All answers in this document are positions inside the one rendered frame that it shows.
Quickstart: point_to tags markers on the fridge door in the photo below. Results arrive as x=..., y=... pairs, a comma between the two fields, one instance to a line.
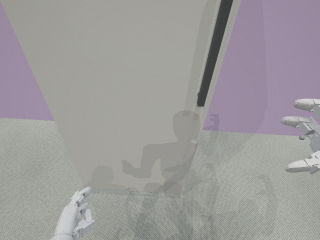
x=121, y=79

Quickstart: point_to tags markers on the handle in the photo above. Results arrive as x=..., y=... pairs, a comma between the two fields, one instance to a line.
x=219, y=30

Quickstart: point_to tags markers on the robot right hand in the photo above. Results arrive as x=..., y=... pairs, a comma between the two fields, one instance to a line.
x=310, y=128

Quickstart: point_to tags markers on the robot left hand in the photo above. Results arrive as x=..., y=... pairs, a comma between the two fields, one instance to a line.
x=68, y=222

